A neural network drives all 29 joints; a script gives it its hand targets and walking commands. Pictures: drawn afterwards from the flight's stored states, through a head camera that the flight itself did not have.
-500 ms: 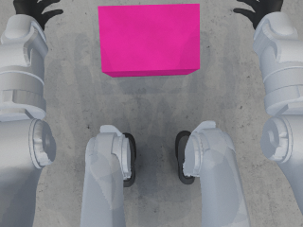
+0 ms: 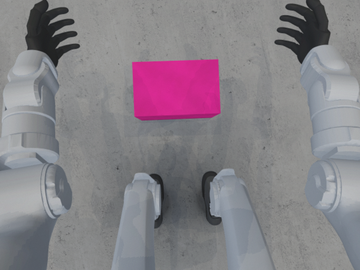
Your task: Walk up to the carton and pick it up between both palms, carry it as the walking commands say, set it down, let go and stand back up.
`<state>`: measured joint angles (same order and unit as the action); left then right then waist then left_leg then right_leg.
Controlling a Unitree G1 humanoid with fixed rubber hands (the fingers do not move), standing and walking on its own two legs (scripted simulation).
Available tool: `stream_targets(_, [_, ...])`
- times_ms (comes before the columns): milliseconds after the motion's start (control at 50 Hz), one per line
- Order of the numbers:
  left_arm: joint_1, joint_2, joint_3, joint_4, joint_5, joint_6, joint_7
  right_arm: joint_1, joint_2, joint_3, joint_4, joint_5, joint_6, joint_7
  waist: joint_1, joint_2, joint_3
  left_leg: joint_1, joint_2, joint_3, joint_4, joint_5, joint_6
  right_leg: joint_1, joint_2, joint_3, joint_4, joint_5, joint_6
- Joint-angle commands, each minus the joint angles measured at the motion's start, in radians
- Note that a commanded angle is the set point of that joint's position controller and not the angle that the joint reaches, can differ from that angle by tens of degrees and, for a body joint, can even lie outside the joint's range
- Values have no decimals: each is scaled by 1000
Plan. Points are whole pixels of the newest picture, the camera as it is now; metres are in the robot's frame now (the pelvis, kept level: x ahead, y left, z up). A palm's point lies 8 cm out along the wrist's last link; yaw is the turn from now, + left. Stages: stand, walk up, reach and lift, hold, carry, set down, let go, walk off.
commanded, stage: set down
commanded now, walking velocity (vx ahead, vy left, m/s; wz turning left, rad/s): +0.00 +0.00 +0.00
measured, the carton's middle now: (176, 92) +0.52 +0.01 -0.48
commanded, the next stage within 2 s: let go in 0.40 s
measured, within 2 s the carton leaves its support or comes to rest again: neither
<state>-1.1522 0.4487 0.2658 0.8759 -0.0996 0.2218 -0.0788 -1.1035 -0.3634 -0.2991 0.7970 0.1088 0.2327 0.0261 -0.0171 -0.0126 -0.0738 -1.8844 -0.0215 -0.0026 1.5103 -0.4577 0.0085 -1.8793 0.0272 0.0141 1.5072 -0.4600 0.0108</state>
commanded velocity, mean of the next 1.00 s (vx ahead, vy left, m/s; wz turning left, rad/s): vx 0.00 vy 0.00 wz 0.00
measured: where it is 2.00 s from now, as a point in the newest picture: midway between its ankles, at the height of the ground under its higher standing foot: (183, 208)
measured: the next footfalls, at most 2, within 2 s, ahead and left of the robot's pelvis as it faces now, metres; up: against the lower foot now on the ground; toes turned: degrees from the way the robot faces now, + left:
none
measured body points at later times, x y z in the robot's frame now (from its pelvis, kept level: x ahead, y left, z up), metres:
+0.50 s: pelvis +0.03 +0.00 +0.11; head +0.32 +0.01 +0.45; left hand +0.53 +0.25 +0.01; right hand +0.53 -0.22 +0.01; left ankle +0.08 +0.11 -0.52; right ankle +0.08 -0.12 -0.52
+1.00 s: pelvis +0.08 +0.00 +0.19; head +0.24 +0.00 +0.61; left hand +0.37 +0.25 +0.09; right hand +0.37 -0.24 +0.09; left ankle +0.08 +0.11 -0.52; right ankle +0.08 -0.12 -0.52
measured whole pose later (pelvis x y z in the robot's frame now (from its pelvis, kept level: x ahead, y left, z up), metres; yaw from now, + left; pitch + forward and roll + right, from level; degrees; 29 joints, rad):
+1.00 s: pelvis +0.08 +0.00 +0.19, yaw +1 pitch +24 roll +0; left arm -0.20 0.25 0.15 0.58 -0.01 0.04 -0.08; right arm -0.18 -0.22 -0.15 0.57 0.01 0.04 0.07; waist 0.01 -0.01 -0.07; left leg -0.82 -0.02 -0.03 0.69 -0.28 0.00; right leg -0.82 0.03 0.03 0.69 -0.29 0.00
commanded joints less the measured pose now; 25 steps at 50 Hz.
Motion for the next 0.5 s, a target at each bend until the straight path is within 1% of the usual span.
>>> stream_targets(0, [-218,151,30,-102,13,-22,-6,-202,-142,-27,-103,-12,-22,6,11,37,-1027,681,-26,23,-189,364,-21,557,31,-48,-180,322,23])
stream_targets(260, [-150,114,59,-122,39,-49,-29,-131,-107,-32,-124,-47,-44,19,18,30,-1002,911,-20,8,-458,465,-19,798,22,-24,-453,418,33])
stream_targets(280, [-140,105,60,-113,42,-52,-30,-123,-99,-31,-115,-51,-47,20,20,28,-987,923,-19,5,-479,471,-18,810,21,-23,-473,424,34])
stream_targets(300, [-126,89,61,-80,47,-56,-32,-111,-83,-29,-84,-60,-52,22,21,25,-946,917,-18,2,-496,467,-18,804,17,-24,-492,418,34])
stream_targets(400, [-104,44,92,-22,100,-85,-32,-92,-36,-57,-38,-113,-80,22,20,15,-825,886,-13,-6,-545,450,-21,789,8,-25,-544,407,34])
stream_targets(440, [-76,38,104,-10,123,-91,-30,-59,-31,-72,-25,-136,-86,19,15,15,-826,897,-13,-7,-554,462,-27,809,8,-27,-555,424,35])
stream_targets(480, [-29,32,114,-27,143,-94,-23,-8,-33,-80,-36,-160,-92,20,14,20,-862,944,-13,-11,-565,504,-33,848,12,-29,-565,462,35])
